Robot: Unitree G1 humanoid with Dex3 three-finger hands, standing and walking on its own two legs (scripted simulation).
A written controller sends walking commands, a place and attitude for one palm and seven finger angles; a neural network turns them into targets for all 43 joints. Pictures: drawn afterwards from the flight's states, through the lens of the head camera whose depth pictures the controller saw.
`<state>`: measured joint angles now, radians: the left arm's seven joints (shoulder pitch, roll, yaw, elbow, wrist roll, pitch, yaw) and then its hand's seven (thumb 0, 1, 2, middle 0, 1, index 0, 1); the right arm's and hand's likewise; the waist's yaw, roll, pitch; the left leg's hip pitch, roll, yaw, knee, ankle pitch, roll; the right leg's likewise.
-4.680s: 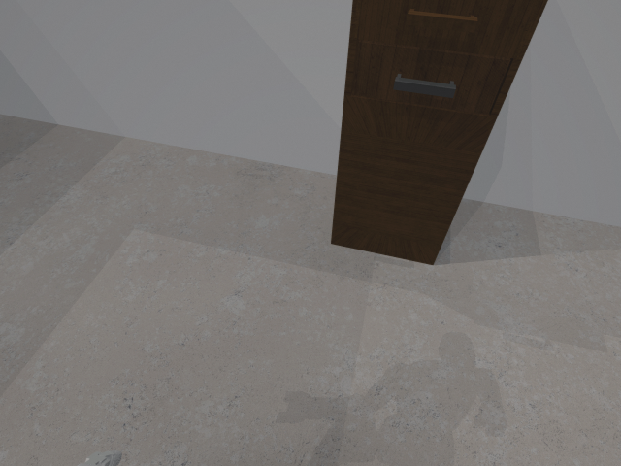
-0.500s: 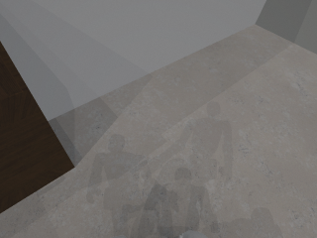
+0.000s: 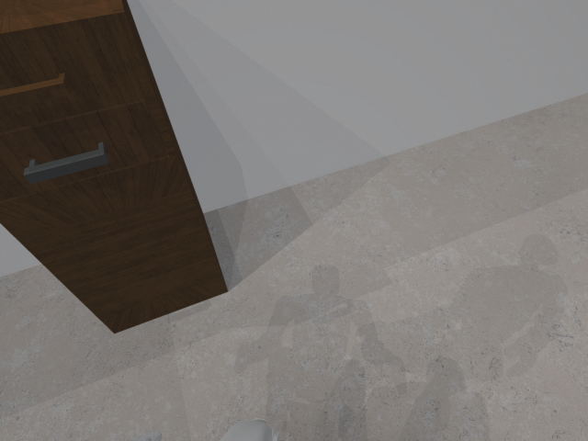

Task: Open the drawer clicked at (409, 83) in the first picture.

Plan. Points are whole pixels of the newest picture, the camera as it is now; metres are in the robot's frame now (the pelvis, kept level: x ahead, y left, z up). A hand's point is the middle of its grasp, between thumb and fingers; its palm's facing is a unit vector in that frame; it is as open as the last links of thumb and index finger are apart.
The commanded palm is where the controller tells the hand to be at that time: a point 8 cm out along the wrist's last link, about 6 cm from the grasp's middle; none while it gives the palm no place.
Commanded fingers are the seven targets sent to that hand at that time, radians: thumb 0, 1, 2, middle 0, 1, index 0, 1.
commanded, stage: turn to face it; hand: left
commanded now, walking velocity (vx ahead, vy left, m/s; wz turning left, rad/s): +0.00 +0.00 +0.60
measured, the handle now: (68, 160) +0.65 +0.52 +0.00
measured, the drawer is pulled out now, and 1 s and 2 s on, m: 0.00 0.00 0.00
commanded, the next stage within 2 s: take the last steps up to it in 0.62 s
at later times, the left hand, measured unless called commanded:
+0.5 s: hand out of the picture -0.04 +0.26 -0.17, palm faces +0.30 -0.92 -0.26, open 7.4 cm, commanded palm none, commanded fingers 0.00 0.90 0.90 -0.20 -0.30 -0.20 -0.30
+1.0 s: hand out of the picture -0.09 +0.20 -0.16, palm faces +0.44 -0.87 -0.22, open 7.3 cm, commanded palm none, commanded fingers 0.00 0.90 0.90 -0.20 -0.30 -0.20 -0.30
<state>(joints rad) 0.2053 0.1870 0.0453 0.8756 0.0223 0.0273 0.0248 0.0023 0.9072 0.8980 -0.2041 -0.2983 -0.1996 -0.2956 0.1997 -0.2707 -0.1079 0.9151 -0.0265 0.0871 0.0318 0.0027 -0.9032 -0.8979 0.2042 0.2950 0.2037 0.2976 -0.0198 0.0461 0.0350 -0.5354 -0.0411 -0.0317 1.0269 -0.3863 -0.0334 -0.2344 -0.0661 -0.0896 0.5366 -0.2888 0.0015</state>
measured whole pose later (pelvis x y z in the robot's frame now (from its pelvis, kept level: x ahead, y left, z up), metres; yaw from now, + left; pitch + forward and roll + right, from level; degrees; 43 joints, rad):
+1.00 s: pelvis -0.03 +0.03 +0.01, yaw +22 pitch -1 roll +1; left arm 0.32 0.17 0.04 1.03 0.04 -0.02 0.01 0.00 0.92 0.90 -0.21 -0.30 -0.20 -0.30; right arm 0.27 -0.21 -0.07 1.04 -0.03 0.05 0.03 0.00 -0.91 -0.90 0.20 0.29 0.20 0.30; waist 0.03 0.00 0.00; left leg -0.32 0.07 0.07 0.76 -0.41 -0.02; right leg -0.17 -0.09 -0.15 0.42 -0.23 0.00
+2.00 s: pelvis +0.25 +0.14 +0.00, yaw +21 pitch -1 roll -1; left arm 0.30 0.17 0.03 1.12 0.01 -0.01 0.03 0.00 0.92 0.90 -0.20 -0.30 -0.20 -0.30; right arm 0.14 -0.14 -0.01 1.03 -0.01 -0.03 -0.01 0.00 -0.91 -0.90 0.20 0.29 0.20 0.30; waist 0.04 -0.04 0.03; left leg -0.30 0.06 0.13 0.56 -0.22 0.02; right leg -0.14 -0.04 -0.14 0.53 -0.37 0.01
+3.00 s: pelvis +0.24 +0.10 +0.01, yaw +21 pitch +0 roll +0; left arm 0.26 0.17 0.02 1.14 0.02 0.01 0.02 0.00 0.91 0.90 -0.20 -0.30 -0.20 -0.30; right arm 0.25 -0.16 -0.01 1.10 -0.01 0.00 -0.03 0.01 -0.94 -0.90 0.21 0.30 0.21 0.30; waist 0.02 -0.02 0.02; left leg -0.13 0.03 0.05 0.42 -0.29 -0.01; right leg -0.22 -0.07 -0.05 0.44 -0.22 0.04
